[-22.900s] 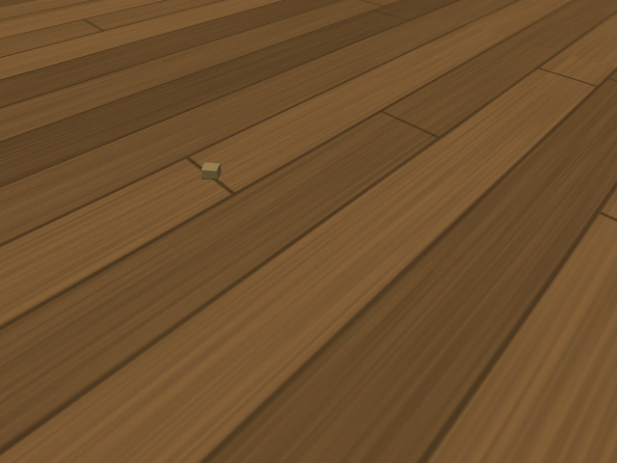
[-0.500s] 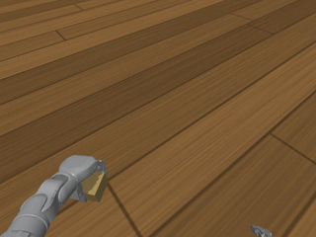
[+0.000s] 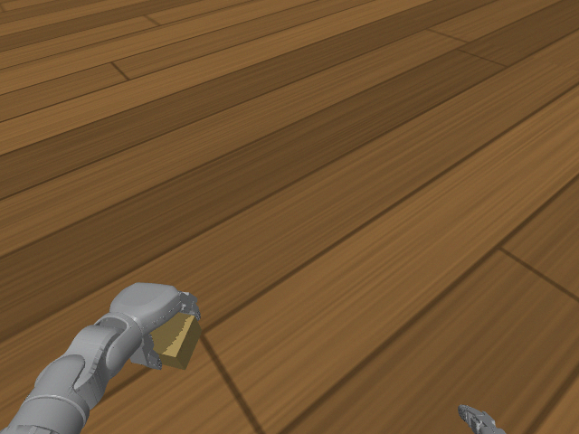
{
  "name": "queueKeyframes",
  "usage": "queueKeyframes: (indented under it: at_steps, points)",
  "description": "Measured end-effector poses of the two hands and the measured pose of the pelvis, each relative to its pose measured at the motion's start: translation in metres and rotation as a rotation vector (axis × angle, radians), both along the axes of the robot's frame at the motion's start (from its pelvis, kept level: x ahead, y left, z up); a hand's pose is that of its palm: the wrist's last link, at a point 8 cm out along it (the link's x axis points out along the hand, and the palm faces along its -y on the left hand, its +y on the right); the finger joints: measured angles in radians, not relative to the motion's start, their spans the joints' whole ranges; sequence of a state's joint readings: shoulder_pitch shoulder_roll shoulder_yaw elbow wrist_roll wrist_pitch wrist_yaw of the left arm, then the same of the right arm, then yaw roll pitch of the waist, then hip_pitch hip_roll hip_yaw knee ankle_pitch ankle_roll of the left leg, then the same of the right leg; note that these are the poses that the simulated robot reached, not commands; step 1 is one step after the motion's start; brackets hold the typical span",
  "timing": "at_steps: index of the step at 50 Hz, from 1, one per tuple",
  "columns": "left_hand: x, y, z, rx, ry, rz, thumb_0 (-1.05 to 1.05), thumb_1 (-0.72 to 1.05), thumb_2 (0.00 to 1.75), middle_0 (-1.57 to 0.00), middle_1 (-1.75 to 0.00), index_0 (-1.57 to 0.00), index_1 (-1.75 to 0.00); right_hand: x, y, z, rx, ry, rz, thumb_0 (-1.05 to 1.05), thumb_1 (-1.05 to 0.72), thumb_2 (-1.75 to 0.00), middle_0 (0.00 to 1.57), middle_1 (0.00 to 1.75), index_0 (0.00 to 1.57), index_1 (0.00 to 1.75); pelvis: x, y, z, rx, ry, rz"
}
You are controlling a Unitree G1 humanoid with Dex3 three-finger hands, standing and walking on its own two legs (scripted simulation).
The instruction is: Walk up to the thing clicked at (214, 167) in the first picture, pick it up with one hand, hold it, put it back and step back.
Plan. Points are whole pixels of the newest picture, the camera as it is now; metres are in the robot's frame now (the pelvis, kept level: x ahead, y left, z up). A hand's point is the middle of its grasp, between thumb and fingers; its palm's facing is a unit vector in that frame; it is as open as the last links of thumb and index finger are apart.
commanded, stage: hold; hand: left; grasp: from above
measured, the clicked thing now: (166, 337) +0.30 +0.22 -0.06
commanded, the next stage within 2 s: crouch in 0.64 s
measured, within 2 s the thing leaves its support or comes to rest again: neither
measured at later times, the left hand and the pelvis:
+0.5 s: hand (152, 329) +0.29 +0.22 -0.01, palm faces -0.48 +0.02 -0.88, open 9.2 cm; pelvis +0.01 +0.00 +0.01, yaw +0 degrees
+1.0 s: hand (155, 334) +0.30 +0.22 -0.03, palm faces -0.47 +0.01 -0.88, open 9.4 cm; pelvis +0.01 +0.00 +0.00, yaw +1 degrees
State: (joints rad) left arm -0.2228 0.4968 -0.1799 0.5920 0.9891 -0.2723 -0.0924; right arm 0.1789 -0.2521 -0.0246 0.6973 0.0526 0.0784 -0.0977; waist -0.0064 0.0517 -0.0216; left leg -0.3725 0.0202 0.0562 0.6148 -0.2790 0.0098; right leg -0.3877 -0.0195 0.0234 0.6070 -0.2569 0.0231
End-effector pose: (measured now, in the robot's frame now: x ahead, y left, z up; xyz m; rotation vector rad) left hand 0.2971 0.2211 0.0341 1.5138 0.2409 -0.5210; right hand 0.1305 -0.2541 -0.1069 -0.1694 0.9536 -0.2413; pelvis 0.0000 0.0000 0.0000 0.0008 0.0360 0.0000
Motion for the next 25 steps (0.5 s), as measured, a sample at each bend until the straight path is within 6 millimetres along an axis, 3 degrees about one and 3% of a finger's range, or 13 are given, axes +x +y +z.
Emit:
queueKeyframes:
  at_steps: [25]
  points:
    - [0.004, 0.001, 0.011, -0.007, 0.014, -0.004, -0.04, 0.12, 0.39, -0.75, -0.37, -0.82, -0.33, 0.016, 0.001, 0.009, -0.015, -0.011, -0.003, 0.01, -0.91, -0.90, 0.20, 0.30, 0.20, 0.30, 0.007, -0.002, 0.007, 0.001, -0.018, 0.001]
